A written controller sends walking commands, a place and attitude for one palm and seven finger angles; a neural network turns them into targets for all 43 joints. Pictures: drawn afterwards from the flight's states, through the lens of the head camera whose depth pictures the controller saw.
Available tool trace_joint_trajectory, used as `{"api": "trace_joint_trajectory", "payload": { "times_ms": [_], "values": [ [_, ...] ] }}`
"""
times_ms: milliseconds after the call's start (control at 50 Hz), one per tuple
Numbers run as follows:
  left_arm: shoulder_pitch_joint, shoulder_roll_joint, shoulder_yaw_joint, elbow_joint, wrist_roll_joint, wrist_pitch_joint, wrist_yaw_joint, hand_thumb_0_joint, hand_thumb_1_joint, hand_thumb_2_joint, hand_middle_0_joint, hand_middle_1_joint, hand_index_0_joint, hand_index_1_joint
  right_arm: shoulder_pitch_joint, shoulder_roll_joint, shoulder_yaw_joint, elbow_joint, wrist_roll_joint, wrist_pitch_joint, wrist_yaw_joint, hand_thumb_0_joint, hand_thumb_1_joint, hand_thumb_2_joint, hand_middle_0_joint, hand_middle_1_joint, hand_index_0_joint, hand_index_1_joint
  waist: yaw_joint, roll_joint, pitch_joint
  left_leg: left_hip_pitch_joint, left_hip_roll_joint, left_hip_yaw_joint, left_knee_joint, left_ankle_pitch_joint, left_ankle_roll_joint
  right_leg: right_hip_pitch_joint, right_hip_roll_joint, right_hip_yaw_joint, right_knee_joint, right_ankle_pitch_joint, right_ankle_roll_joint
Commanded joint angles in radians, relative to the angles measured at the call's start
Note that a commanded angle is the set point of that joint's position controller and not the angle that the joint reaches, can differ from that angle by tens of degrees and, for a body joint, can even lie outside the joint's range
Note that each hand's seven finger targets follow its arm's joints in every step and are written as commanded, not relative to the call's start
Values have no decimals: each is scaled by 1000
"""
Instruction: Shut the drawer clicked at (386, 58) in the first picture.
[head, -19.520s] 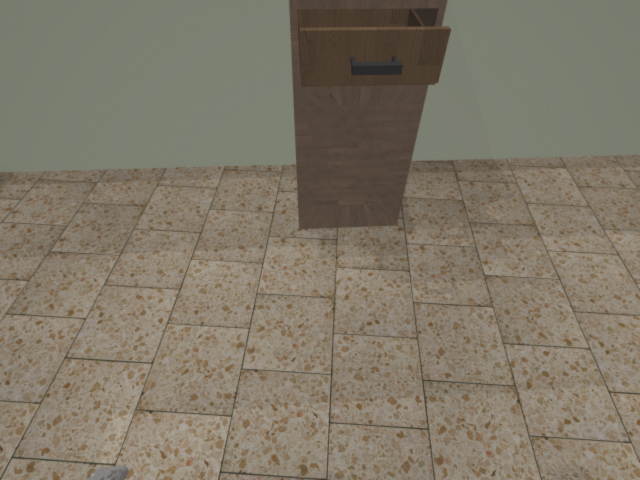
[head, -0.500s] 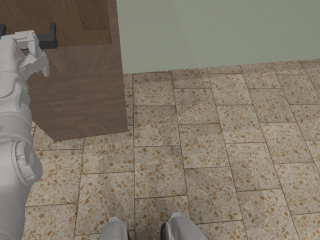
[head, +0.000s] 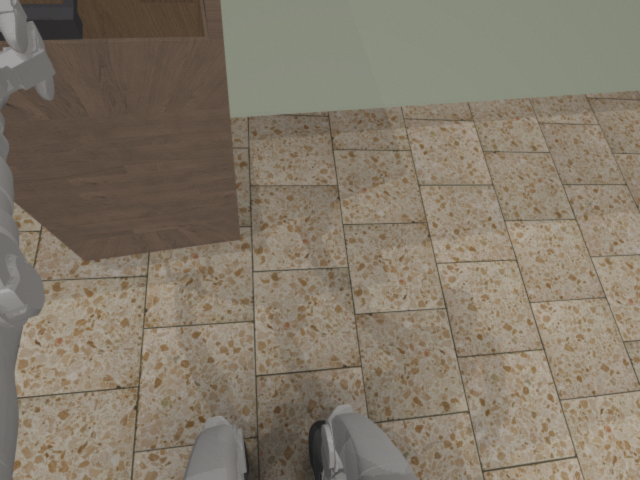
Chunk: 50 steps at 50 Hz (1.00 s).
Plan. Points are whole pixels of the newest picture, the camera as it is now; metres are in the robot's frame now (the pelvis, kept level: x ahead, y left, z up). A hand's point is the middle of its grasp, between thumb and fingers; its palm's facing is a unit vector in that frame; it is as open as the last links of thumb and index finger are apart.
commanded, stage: push the drawer shut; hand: left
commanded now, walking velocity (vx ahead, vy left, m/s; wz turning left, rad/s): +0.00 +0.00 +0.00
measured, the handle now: (11, 6) +0.64 +0.26 +0.10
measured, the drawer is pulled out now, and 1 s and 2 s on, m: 0.00 0.00 0.00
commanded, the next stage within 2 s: pull the fist back off the drawer in 0.02 s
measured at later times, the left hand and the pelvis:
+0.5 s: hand (39, 56) +0.57 +0.22 +0.10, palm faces +0.07 -1.00 -0.02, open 3.1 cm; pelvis -0.02 +0.00 -0.01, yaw -1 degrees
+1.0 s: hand (48, 71) +0.54 +0.21 +0.11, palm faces +0.08 -1.00 -0.02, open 3.3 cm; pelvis +0.03 +0.01 +0.02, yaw -2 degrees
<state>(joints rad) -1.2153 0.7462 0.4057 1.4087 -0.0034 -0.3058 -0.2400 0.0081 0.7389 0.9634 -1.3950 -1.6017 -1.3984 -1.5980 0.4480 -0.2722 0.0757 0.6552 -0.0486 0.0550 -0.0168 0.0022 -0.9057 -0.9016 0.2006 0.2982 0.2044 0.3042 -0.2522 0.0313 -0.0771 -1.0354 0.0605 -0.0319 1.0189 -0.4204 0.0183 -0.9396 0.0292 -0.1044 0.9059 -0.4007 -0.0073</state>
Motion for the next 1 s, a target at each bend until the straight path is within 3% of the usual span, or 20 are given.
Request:
{"api": "trace_joint_trajectory", "payload": {
  "times_ms": [0, 60, 80, 120, 160, 220, 260, 300, 360, 380, 420, 580, 680, 700, 720, 780, 880, 900, 940, 980],
  "values": [
    [-611, 230, 4, -243, -18, -54, 24, 0, 900, 900, -1400, -1600, -1400, -1600, 238, -222, -65, -6, 5, -22, -20, 0, -900, -900, 200, 300, 200, 300, -97, 245, -466, 479, -2, -66, -85, 263, 25, 25, 34, 62, -111, 135, 1],
    [-636, 196, -25, -255, -25, -51, 21, 0, 900, 900, -1400, -1600, -1400, -1600, 240, -222, -61, 0, 4, -39, -23, 0, -900, -900, 200, 300, 200, 300, -108, 290, -464, 506, 3, -76, -90, 248, 24, -14, 33, 57, -107, 118, -2],
    [-637, 221, -17, -259, -22, -51, 21, 0, 900, 900, -1400, -1600, -1400, -1600, 241, -227, -59, 1, 5, -41, -26, 0, -900, -900, 200, 300, 200, 300, -106, 284, -475, 499, 5, -76, -87, 243, 23, -9, 31, 57, -105, 115, -1],
    [-631, 207, -29, -242, -26, -40, 21, 0, 900, 900, -1400, -1600, -1400, -1600, 239, -227, -54, 1, 7, -52, -28, 0, -900, -900, 200, 300, 200, 300, -111, 265, -459, 470, 5, -76, -91, 204, 26, -7, 32, 57, -108, 94, 1],
    [-619, 236, -6, -232, -25, -31, 20, 0, 900, 900, -1400, -1600, -1400, -1600, 242, -229, -50, -6, 7, -57, -29, 0, -900, -900, 200, 300, 200, 300, -103, 260, -465, 447, 2, -71, -88, 193, 29, 11, 33, 57, -106, 90, 0],
    [-634, 223, -20, -238, -19, -20, 20, 0, 900, 900, -1400, -1600, -1400, -1600, 241, -226, -52, -11, 7, -62, -26, 0, -900, -900, 200, 300, 200, 300, -105, 268, -467, 440, -1, -69, -88, 165, 28, 0, 31, 57, -105, 73, 1],
    [-625, 264, 14, -239, -14, -19, 22, 0, 900, 900, -1400, -1600, -1400, -1600, 249, -228, -50, -15, 4, -62, -25, 0, -900, -900, 200, 300, 200, 300, -94, 264, -482, 426, -3, -66, -81, 176, 29, 23, 34, 57, -99, 82, -2],
    [-632, 242, -6, -241, -10, -14, 22, 0, 900, 900, -1400, -1600, -1400, -1600, 250, -224, -51, -18, 4, -61, -21, 0, -900, -900, 200, 300, 200, 300, -93, 276, -473, 435, -3, -71, -87, 174, 25, 7, 34, 52, -96, 77, -3],
    [-605, 278, 39, -245, -9, -13, 26, 0, 900, 900, -1400, -1600, -1400, -1600, 257, -226, -54, -22, 1, -58, -14, 0, -900, -900, 200, 300, 200, 300, -79, 263, -490, 440, -7, -71, -82, 190, 26, 22, 37, 51, -95, 87, -6],
    [-603, 262, 22, -250, -7, -12, 23, 0, 900, 900, -1400, -1600, -1400, -1600, 255, -224, -56, -26, 2, -55, -13, 0, -900, -900, 200, 300, 200, 300, -80, 261, -491, 447, -6, -72, -86, 199, 24, 22, 35, 50, -96, 92, -5],
    [-576, 240, 25, -281, -13, -13, 21, 0, 900, 900, -1400, -1600, -1400, -1600, 255, -220, -62, -30, 1, -54, -6, 0, -900, -900, 200, 300, 200, 300, -61, 281, -515, 481, -7, -71, -92, 217, 20, 30, 36, 48, -97, 102, -7],
    [-408, 198, 48, -336, -31, -25, 26, 0, 900, 900, -1400, -1600, -1400, -1600, 243, -213, -77, -44, 5, -33, 6, 0, -900, -900, 200, 300, 200, 300, -13, 235, -509, 539, -5, -61, -120, 290, 15, 77, 39, 42, -110, 149, -9],
    [-236, 127, 61, -416, -61, -52, 28, 0, 900, 900, -1400, -1600, -1400, -1600, 227, -200, -96, -64, 10, -15, 18, 0, -900, -900, 200, 300, 200, 300, 45, 219, -540, 608, -7, -43, -132, 423, 6, 153, 46, 38, -113, 246, -13],
    [-200, 114, 62, -417, -69, -54, 28, 0, 900, 900, -1400, -1600, -1400, -1600, 220, -198, -98, -66, 12, -11, 21, 0, -900, -900, 200, 300, 200, 300, 52, 190, -525, 596, -8, -37, -136, 419, 7, 173, 47, 39, -117, 256, -11],
    [-209, 113, 63, -418, -72, -56, 32, 0, 900, 900, -1400, -1600, -1400, -1600, 215, -197, -100, -65, 16, -7, 20, 0, -900, -900, 200, 300, 200, 300, 41, 153, -496, 574, -8, -32, -138, 406, 11, 183, 47, 42, -122, 262, -8],
    [-239, 160, 101, -444, -68, -77, 51, 0, 900, 900, -1400, -1600, -1400, -1600, 208, -197, -104, -63, 18, 2, 14, 0, -900, -900, 200, 300, 200, 300, 45, 150, -482, 554, -14, -25, -137, 424, 15, 215, 44, 55, -119, 306, -6],
    [-175, 73, 62, -507, -72, -125, 48, 0, 900, 900, -1400, -1600, -1400, -1600, 192, -177, -117, -58, 19, 10, 20, 0, -900, -900, 200, 300, 200, 300, 65, 212, -551, 675, -11, -29, -119, 599, 1, 221, 43, 53, -100, 400, -10],
    [-143, 46, 46, -480, -79, -118, 40, 0, 900, 900, -1400, -1600, -1400, -1600, 189, -175, -117, -56, 22, 13, 22, 0, -900, -900, 200, 300, 200, 300, 65, 191, -529, 672, -9, -30, -122, 617, -1, 223, 44, 50, -102, 407, -9],
    [-2, 46, 69, -554, -104, -103, 23, 0, 900, 900, -1400, -1600, -1400, -1600, 170, -175, -125, -86, 31, 20, 24, 0, -900, -900, 200, 300, 200, 300, 117, 187, -589, 696, -12, -17, -138, 685, -1, 311, 43, 54, -109, 467, -10],
    [123, -2, 46, -639, -129, -76, 12, 0, 900, 900, -1400, -1600, -1400, -1600, 140, -164, -128, -112, 45, 23, 29, 0, -900, -900, 200, 300, 200, 300, 142, 194, -595, 735, -9, -12, -152, 757, -1, 346, 41, 51, -122, 511, -9]
  ]
}}
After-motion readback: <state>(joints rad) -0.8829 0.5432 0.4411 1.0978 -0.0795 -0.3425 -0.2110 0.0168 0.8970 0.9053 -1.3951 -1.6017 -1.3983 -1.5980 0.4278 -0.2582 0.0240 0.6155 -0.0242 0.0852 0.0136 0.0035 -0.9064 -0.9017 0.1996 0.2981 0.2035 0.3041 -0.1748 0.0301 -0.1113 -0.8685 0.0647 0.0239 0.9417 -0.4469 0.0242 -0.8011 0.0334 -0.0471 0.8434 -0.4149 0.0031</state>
